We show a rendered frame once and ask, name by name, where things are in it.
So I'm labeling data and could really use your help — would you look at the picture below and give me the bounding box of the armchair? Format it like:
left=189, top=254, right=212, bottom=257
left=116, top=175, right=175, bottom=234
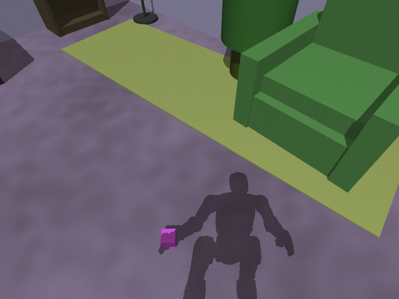
left=233, top=0, right=399, bottom=192

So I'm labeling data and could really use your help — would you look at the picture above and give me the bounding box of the cube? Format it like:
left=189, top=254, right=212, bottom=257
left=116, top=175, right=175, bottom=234
left=160, top=229, right=177, bottom=248

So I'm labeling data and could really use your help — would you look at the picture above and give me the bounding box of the potted plant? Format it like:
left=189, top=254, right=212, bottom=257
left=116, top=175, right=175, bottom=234
left=221, top=0, right=299, bottom=80

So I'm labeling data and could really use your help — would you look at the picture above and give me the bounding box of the bookshelf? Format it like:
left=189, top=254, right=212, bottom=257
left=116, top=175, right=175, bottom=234
left=33, top=0, right=109, bottom=37

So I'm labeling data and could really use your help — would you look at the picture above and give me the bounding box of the floor lamp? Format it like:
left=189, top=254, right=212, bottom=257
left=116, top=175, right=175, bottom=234
left=133, top=0, right=158, bottom=25

